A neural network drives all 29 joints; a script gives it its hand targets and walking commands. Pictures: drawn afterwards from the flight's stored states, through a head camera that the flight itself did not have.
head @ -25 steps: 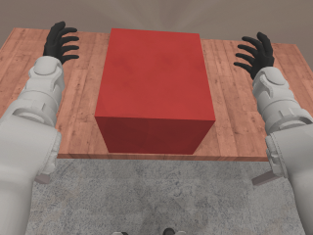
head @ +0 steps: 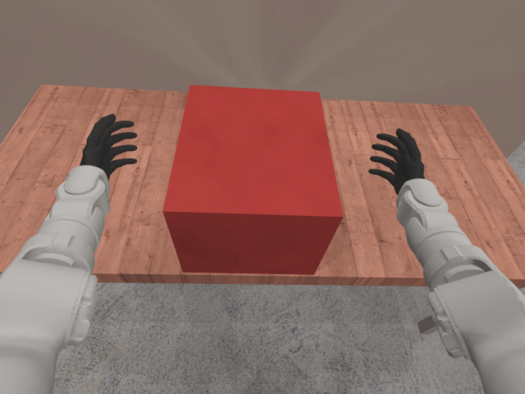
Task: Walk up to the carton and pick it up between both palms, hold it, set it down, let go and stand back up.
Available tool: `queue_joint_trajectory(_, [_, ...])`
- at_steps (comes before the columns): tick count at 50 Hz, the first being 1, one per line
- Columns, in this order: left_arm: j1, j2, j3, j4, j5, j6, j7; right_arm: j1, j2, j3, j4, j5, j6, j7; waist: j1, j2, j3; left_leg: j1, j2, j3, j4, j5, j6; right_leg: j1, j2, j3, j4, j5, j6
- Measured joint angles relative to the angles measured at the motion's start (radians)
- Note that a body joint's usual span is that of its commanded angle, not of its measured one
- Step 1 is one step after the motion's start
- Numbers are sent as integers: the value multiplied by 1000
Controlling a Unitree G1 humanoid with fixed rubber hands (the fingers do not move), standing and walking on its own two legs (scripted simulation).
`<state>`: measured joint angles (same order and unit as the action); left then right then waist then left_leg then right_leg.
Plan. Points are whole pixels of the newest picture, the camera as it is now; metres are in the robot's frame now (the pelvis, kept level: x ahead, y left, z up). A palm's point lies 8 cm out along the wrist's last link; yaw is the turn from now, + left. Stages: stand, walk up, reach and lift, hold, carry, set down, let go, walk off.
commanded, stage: set down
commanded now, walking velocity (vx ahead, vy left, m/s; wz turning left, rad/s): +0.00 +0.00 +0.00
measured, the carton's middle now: (252, 180) +0.54 +0.00 -0.04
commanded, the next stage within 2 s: none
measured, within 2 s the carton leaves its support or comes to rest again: neither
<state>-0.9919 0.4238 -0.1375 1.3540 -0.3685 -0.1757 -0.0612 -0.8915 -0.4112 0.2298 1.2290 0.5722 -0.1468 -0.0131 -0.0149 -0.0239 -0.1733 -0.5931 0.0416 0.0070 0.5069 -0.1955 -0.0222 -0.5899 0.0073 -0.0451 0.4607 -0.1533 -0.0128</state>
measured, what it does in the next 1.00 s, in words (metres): stands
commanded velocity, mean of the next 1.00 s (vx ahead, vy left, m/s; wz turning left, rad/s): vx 0.00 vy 0.00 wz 0.00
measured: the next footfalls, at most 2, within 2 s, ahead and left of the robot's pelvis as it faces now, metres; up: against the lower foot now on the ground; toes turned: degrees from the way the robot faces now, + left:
none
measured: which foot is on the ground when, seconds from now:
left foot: down 0.00-1.00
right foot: down 0.00-1.00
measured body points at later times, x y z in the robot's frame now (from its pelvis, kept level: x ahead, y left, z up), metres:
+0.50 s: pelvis +0.02 +0.00 +0.01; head +0.04 +0.02 +0.46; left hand +0.41 +0.24 +0.05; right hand +0.38 -0.26 +0.06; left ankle +0.02 +0.13 -0.73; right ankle +0.03 -0.11 -0.73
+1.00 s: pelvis +0.02 +0.01 +0.00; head +0.04 +0.02 +0.45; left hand +0.33 +0.26 +0.00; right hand +0.30 -0.24 +0.00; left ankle +0.02 +0.13 -0.73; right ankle +0.03 -0.11 -0.73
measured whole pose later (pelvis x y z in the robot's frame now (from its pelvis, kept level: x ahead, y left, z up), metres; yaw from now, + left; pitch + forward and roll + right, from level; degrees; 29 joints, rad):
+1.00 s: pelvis +0.02 +0.01 +0.00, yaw -1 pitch +5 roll -1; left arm -0.24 0.35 -0.02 0.91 -0.32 -0.42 -0.07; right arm -0.20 -0.30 0.10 0.92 0.39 -0.46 -0.01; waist -0.01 -0.02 -0.06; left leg -0.34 0.03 0.00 0.54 -0.28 -0.02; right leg -0.35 0.01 -0.02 0.50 -0.23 0.00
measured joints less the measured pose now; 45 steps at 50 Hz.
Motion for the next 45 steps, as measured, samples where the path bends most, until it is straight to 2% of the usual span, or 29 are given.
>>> queue_joint_trajectory(5, [56,-12,-33,-21,-33,-64,25,54,44,-64,-28,-57,-43,5,-2,14,-6,-66,-6,-11,39,-7,1,-60,-6,-9,36,-9,1])
queue_joint_trajectory(10, [114,-38,-16,-114,-25,-87,39,99,54,-100,-87,-90,-78,-3,5,44,-20,-106,-3,-12,72,-24,3,-94,-4,-8,53,-16,4])
queue_joint_trajectory(16, [237,-72,86,-257,61,-37,3,208,19,-59,-175,-73,-93,-29,12,58,4,11,6,1,37,-39,5,20,10,13,3,-13,9])
queue_joint_trajectory(22, [372,-68,150,-322,94,-8,-21,350,10,-35,-250,-56,-94,-38,3,18,38,174,6,7,-32,-34,0,166,14,29,-41,-17,5])
queue_joint_trajectory(27, [435,-56,139,-297,83,-71,-16,419,57,-46,-244,-63,-119,-22,2,-20,61,213,1,1,-38,-34,-4,197,11,25,-26,-31,-1])
queue_joint_trajectory(30, [463,-61,121,-280,79,-123,-7,437,97,-67,-215,-83,-150,-12,5,-22,79,194,-4,-6,-18,-38,-3,181,5,19,-3,-39,0])
queue_joint_trajectory(34, [524,-83,105,-309,82,-187,8,469,140,-103,-207,-121,-212,-7,10,8,101,154,-10,-14,19,-49,1,149,0,13,21,-46,5])
queue_joint_trajectory(40, [664,-112,114,-440,87,-234,9,575,144,-132,-287,-169,-296,-15,10,67,114,149,-11,-15,49,-72,9,156,0,15,25,-53,16])
queue_joint_trajectory(45, [737,-96,126,-475,72,-232,-9,660,118,-134,-334,-192,-315,-14,3,57,111,209,-12,-9,35,-80,12,207,-1,23,21,-64,18])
